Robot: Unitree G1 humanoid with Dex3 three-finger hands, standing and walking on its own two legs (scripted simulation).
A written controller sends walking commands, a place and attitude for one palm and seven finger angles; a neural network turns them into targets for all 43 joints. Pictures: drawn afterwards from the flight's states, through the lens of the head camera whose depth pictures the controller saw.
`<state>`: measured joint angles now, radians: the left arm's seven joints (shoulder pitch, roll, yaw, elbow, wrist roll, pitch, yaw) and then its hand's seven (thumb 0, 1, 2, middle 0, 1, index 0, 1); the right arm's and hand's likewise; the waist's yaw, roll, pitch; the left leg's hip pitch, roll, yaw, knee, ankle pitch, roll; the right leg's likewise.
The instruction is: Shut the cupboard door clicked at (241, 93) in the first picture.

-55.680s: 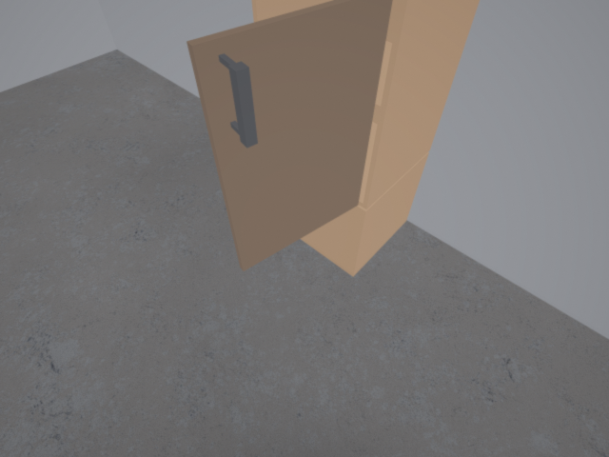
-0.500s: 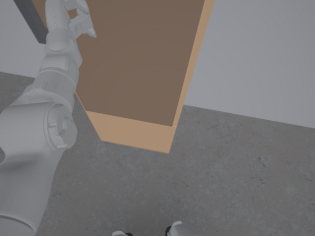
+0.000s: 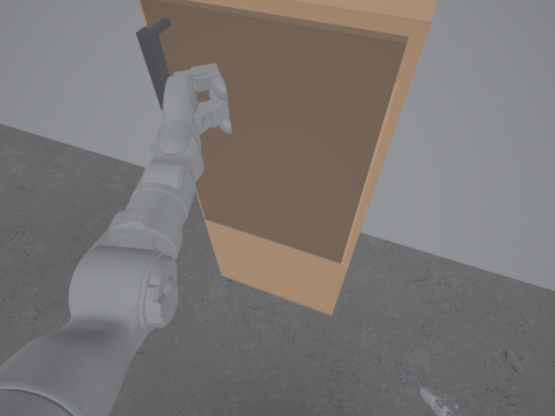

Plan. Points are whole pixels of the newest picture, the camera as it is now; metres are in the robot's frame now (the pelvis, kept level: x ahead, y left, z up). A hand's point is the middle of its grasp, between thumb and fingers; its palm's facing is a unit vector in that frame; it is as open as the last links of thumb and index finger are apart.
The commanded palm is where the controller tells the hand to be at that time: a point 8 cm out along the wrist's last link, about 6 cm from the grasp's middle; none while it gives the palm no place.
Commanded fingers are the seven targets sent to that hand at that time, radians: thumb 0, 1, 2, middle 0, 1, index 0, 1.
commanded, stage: draw the hand back to the body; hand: left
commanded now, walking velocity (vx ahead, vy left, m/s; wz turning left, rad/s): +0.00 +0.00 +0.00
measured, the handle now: (166, 66) +0.64 +0.17 +0.17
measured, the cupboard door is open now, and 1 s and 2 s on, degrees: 0 0 0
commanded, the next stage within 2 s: step back with the hand held close in 1.54 s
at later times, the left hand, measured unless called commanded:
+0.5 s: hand (148, 175) +0.37 +0.14 +0.18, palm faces +0.03 -1.00 -0.04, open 3.1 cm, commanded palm +0.33 +0.19 +0.18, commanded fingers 0.00 0.90 0.90 -1.08 -1.26 -1.08 -1.26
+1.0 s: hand (20, 287) +0.24 +0.24 +0.17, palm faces +0.34 -0.88 -0.32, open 4.8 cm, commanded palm +0.18 +0.28 +0.19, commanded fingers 0.00 0.90 0.90 -0.39 -0.51 -0.39 -0.51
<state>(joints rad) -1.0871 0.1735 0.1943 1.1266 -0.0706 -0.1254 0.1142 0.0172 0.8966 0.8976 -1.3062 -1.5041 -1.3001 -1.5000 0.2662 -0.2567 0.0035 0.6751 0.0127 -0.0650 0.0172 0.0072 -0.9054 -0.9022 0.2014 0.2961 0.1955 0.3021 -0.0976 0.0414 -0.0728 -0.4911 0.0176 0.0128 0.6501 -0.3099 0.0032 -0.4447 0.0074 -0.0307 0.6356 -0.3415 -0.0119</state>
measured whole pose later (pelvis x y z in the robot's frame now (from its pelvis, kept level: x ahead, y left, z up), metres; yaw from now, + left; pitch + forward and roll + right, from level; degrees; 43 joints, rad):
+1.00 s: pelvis +0.00 +0.01 +0.02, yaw +0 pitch -4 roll +0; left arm 0.25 0.31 0.23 -0.24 -0.08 -0.05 0.06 0.01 0.89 0.90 -0.67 -0.80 -0.66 -0.80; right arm 0.18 -0.21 0.05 0.61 0.02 0.02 -0.05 0.01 -0.90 -0.90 0.20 0.30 0.20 0.30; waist 0.05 0.08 0.01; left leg -0.11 0.00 0.02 0.40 -0.22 0.01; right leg -0.06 -0.01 -0.02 0.39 -0.25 0.00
